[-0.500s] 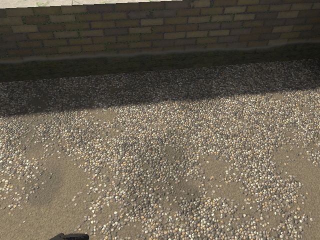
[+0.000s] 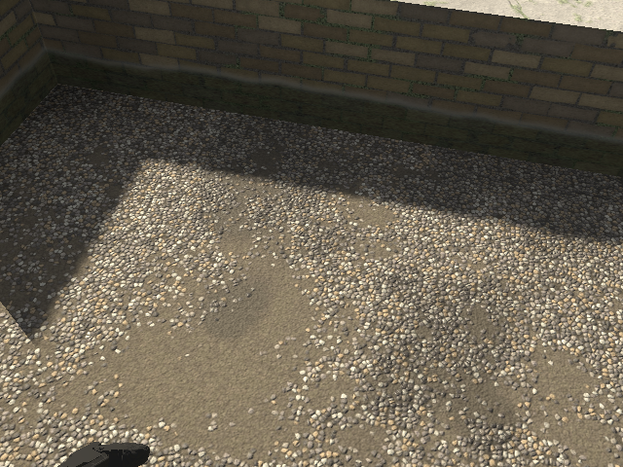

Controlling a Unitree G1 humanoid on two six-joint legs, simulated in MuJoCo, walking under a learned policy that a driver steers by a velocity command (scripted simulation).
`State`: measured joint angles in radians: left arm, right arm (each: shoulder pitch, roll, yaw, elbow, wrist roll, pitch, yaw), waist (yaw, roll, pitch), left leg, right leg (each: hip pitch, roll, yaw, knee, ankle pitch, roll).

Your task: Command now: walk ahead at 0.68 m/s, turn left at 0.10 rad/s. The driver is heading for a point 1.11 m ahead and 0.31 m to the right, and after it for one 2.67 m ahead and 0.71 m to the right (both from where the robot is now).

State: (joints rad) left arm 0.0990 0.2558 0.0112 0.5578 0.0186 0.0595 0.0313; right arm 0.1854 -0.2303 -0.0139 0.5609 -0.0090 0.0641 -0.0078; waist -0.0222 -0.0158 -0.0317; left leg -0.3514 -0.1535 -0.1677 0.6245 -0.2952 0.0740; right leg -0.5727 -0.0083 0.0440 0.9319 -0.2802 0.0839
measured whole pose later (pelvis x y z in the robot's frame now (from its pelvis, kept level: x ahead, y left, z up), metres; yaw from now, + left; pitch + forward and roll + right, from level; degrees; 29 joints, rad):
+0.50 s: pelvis +0.04 -0.04 -0.01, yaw -17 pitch +0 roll +1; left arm 0.02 0.22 0.03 0.54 -0.04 0.04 -0.03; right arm 0.09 -0.22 -0.04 0.57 -0.01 0.02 -0.03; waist -0.03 0.01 0.05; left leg -0.25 0.02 0.13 0.73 -0.46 0.01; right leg -0.39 0.13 0.09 0.75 -0.36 -0.08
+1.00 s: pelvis +0.00 -0.07 +0.00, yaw -28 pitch +0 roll +2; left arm 0.05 0.15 -0.03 0.52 0.00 0.02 0.03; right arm 0.12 -0.18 -0.05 0.59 0.03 0.04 -0.01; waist 0.00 -0.02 0.03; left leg -0.54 -0.10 -0.20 1.10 -0.32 -0.06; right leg -0.36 0.18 0.04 0.57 -0.20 -0.08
